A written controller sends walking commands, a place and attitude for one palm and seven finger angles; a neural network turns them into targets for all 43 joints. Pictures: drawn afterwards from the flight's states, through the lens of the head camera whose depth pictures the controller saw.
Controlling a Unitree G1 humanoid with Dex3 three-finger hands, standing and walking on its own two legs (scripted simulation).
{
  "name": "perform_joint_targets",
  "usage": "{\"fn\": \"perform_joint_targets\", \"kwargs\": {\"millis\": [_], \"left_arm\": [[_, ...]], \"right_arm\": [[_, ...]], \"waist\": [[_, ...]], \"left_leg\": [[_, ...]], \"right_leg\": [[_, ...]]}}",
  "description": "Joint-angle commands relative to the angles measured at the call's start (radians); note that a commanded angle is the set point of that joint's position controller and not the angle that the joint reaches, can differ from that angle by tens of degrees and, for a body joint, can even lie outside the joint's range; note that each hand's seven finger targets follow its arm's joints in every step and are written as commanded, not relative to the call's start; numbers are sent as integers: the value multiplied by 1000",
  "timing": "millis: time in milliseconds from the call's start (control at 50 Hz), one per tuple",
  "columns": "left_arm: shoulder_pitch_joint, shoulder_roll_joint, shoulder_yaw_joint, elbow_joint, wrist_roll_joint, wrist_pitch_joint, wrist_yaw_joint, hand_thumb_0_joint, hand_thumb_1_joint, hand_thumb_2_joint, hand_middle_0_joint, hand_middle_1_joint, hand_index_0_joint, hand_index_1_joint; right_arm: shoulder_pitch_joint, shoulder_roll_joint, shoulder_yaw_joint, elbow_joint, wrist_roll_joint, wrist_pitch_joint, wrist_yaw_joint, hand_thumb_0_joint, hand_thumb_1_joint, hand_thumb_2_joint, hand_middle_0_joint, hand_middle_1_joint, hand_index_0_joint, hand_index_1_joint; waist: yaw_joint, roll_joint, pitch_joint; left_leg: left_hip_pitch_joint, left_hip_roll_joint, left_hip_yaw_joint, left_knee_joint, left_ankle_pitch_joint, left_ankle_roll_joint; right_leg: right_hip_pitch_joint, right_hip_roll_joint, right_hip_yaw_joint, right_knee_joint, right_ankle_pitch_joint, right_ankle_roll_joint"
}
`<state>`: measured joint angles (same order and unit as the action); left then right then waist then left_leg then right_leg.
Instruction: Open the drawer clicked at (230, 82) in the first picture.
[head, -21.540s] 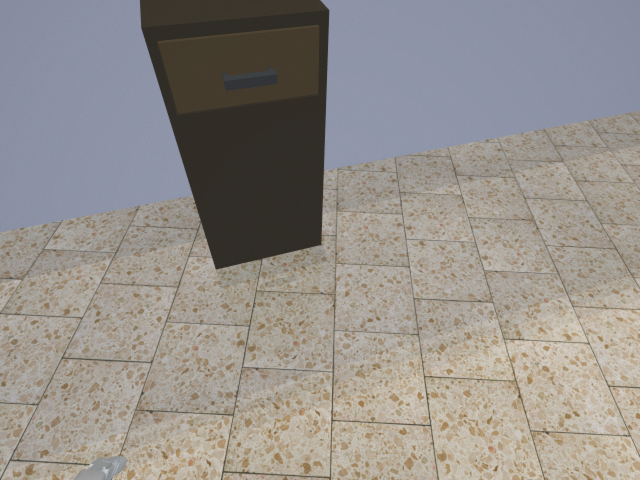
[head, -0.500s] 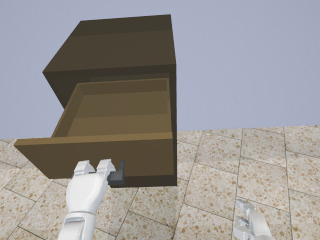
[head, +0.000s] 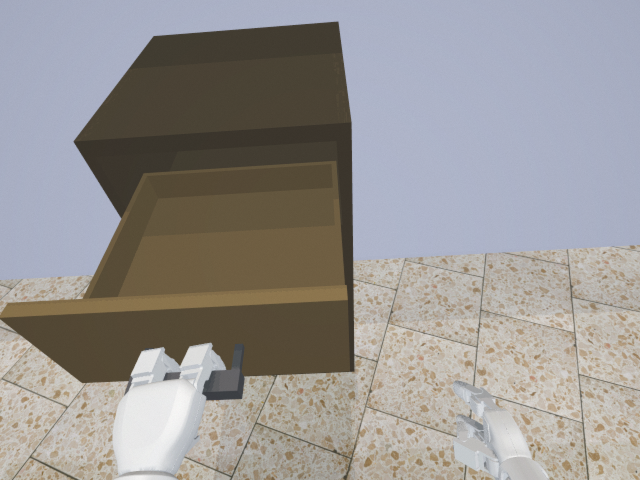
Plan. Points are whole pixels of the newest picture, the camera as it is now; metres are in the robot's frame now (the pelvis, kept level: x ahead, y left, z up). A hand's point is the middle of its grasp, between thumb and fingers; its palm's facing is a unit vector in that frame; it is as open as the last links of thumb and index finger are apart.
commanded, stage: open the thumb to release the handle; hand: left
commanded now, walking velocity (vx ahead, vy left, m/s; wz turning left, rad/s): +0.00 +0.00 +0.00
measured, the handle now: (190, 369) +0.24 +0.19 +0.04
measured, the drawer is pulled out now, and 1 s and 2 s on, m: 0.30 0.30 0.30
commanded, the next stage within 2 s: lift the hand off the handle in 0.52 s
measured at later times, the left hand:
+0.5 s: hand (183, 424) +0.18 +0.19 +0.02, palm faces +0.05 -0.13 -0.99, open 11.8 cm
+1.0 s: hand (182, 415) +0.19 +0.19 +0.02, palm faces +0.04 -0.12 -0.99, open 13.7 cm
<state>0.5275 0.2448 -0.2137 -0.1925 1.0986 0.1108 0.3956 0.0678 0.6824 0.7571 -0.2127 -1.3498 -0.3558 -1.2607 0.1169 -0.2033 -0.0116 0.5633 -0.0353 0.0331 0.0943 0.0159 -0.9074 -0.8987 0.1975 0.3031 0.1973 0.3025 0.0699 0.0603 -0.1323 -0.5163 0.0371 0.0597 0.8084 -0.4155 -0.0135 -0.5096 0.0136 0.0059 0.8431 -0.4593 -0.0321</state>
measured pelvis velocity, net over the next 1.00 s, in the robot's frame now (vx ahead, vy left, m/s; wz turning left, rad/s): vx -0.02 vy -0.01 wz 0.03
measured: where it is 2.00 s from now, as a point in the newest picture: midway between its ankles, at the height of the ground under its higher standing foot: outside the picture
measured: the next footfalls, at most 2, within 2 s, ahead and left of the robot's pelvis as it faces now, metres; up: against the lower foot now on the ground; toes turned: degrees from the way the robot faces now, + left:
none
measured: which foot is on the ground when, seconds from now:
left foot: down 0.00-1.00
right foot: down 0.00-1.00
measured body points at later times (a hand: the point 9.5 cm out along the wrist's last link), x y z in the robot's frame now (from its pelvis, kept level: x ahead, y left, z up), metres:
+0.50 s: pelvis -0.01 -0.01 +0.00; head +0.00 -0.04 +0.45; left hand +0.17 +0.19 +0.07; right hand +0.21 -0.20 -0.09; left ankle -0.01 +0.13 -0.70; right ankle -0.02 -0.10 -0.70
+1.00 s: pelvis -0.02 -0.01 +0.01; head -0.01 -0.04 +0.46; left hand +0.18 +0.19 +0.07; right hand +0.20 -0.21 -0.09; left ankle -0.01 +0.13 -0.70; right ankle -0.02 -0.10 -0.70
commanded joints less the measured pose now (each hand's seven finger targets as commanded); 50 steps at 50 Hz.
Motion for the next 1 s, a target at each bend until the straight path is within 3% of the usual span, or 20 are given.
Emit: {"fn": "perform_joint_targets", "kwargs": {"millis": [0,20,40,60,100,140,180,260,300,340,400,440,520,580,600,680,800,900,920,980], "left_arm": [[-171,231,161,-161,34,-42,79,0,900,900,-400,-1350,-400,-1350],[-169,179,143,-148,51,-35,97,0,830,870,-395,-1342,-395,-1342],[-173,174,134,-160,51,-26,110,0,760,840,-390,-1335,-390,-1335],[-111,115,89,-119,31,-14,109,0,690,810,-385,-1327,-385,-1327],[-84,96,66,-135,-8,-2,94,0,550,750,-375,-1313,-375,-1313],[-77,97,53,-146,-25,15,78,0,410,690,-365,-1298,-365,-1298],[-77,122,68,-117,-12,14,69,0,270,630,-355,-1283,-355,-1283],[-92,105,37,-131,13,1,62,0,-10,510,-335,-1253,-335,-1253],[-93,93,22,-113,8,-2,56,0,-150,450,-325,-1237,-325,-1237],[-95,128,64,-110,6,-2,60,0,-290,390,-315,-1222,-315,-1222],[-150,111,49,-86,12,-3,60,0,-500,300,-300,-1200,-300,-1200],[-161,121,54,-106,8,-2,59,0,-500,300,-300,-1200,-300,-1200],[-209,134,73,-56,6,-1,56,0,-500,300,-300,-1200,-300,-1200],[-180,146,97,-46,-3,-6,54,0,-500,300,-300,-1200,-300,-1200],[-185,88,30,-33,-2,-5,49,0,-500,300,-300,-1200,-300,-1200],[-253,129,69,-23,5,-7,54,0,-500,300,-300,-1200,-300,-1200],[-306,121,64,13,3,-1,56,0,-500,300,-300,-1200,-300,-1200],[-391,107,42,42,1,7,55,0,-500,300,-300,-1200,-300,-1200],[-405,133,69,16,0,5,55,0,-500,300,-300,-1200,-300,-1200],[-426,146,67,-61,-15,6,49,0,-500,300,-300,-1200,-300,-1200]], "right_arm": [[-143,-106,-29,-126,-6,-25,-26,0,-900,-900,200,300,200,300],[-144,-91,-28,-139,-19,-31,-40,0,-900,-900,200,300,200,300],[-143,-91,-33,-141,-17,-37,-45,0,-900,-900,200,300,200,300],[-132,-80,-32,-141,-8,-44,-44,0,-900,-900,200,300,200,300],[-140,-89,-40,-135,3,-44,-51,0,-900,-900,200,300,200,300],[-143,-90,-37,-132,8,-41,-53,0,-900,-900,200,300,200,300],[-150,-89,-31,-122,9,-38,-57,0,-900,-900,200,300,200,300],[-151,-84,-27,-128,4,-42,-55,0,-900,-900,200,300,200,300],[-155,-86,-26,-126,6,-43,-55,0,-900,-900,200,300,200,300],[-158,-88,-28,-125,6,-42,-61,0,-900,-900,200,300,200,300],[-162,-86,-27,-117,4,-42,-66,0,-900,-900,200,300,200,300],[-163,-89,-30,-121,5,-42,-68,0,-900,-900,200,300,200,300],[-171,-85,-26,-106,5,-42,-81,0,-900,-900,200,300,200,300],[-174,-83,-28,-102,9,-44,-86,0,-900,-900,200,300,200,300],[-172,-84,-25,-103,4,-46,-82,0,-900,-900,200,300,200,300],[-173,-88,-31,-94,7,-41,-86,0,-900,-900,200,300,200,300],[-177,-88,-31,-85,9,-41,-97,0,-900,-900,200,300,200,300],[-176,-90,-32,-73,11,-38,-106,0,-900,-900,200,300,200,300],[-178,-92,-35,-75,12,-38,-109,0,-900,-900,200,300,200,300],[-185,-87,-34,-82,14,-38,-112,0,-900,-900,200,300,200,300]], "waist": [[-23,-100,-77],[9,-68,-110],[4,-48,-128],[10,-51,-157],[8,-68,-167],[4,-80,-175],[7,-109,-126],[17,-92,-133],[11,-90,-97],[17,-80,-104],[9,-88,-77],[11,-67,-97],[9,-111,-67],[21,-107,-71],[11,-90,-62],[8,-89,-61],[6,-107,-63],[-2,-97,-73],[4,-98,-90],[9,-50,-121]], "left_leg": [[120,-56,-58,-46,317,27],[124,-64,-52,-46,290,30],[152,-65,-54,-43,305,29],[164,-61,-47,-49,317,31],[170,-58,-46,-57,373,35],[178,-58,-49,-62,406,36],[160,-60,-45,-73,373,35],[172,-63,-43,-82,336,35],[167,-65,-42,-89,311,36],[168,-65,-42,-94,298,34],[165,-67,-41,-103,269,35],[178,-68,-41,-105,266,35],[166,-73,-37,-117,231,38],[168,-76,-30,-125,236,36],[164,-78,-32,-123,238,37],[171,-74,-32,-133,221,35],[164,-76,-32,-143,205,36],[177,-74,-31,-153,195,39],[185,-74,-32,-157,205,38],[224,-75,-29,-167,233,40]], "right_leg": [[-52,39,43,-120,380,-20],[-27,38,36,-120,363,-19],[-27,40,48,-130,371,-26],[-4,34,22,-122,372,-21],[37,34,5,-122,446,-14],[67,30,5,-127,485,-11],[52,30,9,-140,462,-7],[47,30,17,-154,393,-14],[36,29,11,-169,371,-12],[49,31,18,-181,352,-15],[33,28,17,-192,320,-12],[43,27,20,-202,305,-15],[43,22,29,-227,279,-7],[69,19,40,-238,295,-7],[58,16,32,-231,304,-5],[48,18,30,-243,258,-7],[53,14,26,-249,244,-4],[50,13,15,-258,219,-2],[63,14,20,-259,228,-4],[94,10,18,-267,249,-6]]}}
